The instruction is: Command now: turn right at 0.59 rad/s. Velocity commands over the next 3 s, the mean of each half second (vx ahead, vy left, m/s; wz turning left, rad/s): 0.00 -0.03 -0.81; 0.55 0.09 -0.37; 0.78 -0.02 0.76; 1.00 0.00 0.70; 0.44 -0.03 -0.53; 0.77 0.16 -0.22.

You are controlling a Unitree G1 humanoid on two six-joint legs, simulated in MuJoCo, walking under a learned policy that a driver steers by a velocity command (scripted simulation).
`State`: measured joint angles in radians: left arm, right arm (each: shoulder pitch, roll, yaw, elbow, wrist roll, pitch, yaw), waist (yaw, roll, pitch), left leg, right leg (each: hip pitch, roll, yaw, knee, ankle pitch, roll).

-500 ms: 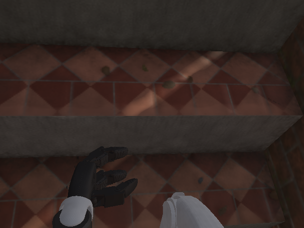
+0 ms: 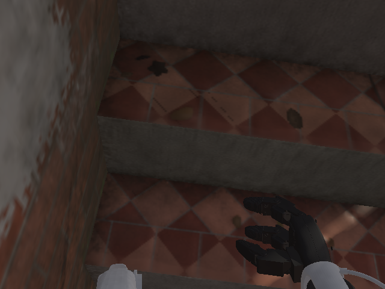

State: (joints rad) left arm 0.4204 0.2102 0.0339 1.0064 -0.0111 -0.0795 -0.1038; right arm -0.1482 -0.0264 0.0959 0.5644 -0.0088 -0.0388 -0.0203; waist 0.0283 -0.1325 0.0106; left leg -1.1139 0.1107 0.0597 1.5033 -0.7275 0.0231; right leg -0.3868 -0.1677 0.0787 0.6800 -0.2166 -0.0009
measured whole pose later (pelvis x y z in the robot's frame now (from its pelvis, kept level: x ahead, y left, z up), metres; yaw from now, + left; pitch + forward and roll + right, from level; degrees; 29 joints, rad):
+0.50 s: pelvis -0.05 -0.05 +0.04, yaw -16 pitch -4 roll +7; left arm 0.39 0.22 0.07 0.70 0.07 0.09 -0.02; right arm -0.07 -0.16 -0.02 0.57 0.01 0.03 -0.12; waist 0.25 -0.06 0.04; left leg -0.69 0.39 0.26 1.38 -0.61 -0.12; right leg -0.28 -0.20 0.03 0.64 0.13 -0.10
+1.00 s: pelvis -0.06 -0.08 -0.05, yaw -24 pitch +5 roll +1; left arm 0.30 0.20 0.14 0.82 0.05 0.11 0.08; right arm 0.19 -0.12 0.02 0.71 -0.01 0.01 -0.03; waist 0.03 -0.04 -0.04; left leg -0.30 -0.10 0.00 0.48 -0.26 0.12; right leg -0.43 0.01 0.07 0.74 -0.30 0.00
